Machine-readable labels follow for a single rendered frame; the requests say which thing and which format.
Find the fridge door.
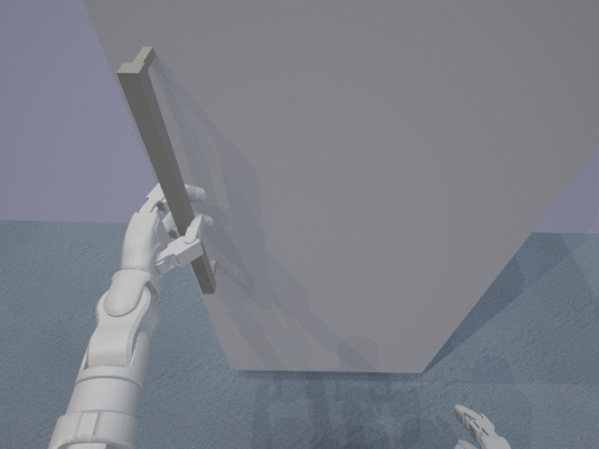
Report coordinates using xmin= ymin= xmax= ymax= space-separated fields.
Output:
xmin=82 ymin=0 xmax=599 ymax=373

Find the left robot forearm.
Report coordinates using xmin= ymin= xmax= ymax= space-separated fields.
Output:
xmin=48 ymin=268 xmax=162 ymax=449

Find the left robot hand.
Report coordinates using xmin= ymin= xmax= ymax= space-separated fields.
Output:
xmin=121 ymin=183 xmax=213 ymax=283

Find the right robot hand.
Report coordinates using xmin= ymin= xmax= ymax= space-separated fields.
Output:
xmin=454 ymin=405 xmax=511 ymax=449

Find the handle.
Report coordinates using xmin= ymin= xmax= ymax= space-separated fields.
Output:
xmin=116 ymin=47 xmax=217 ymax=294

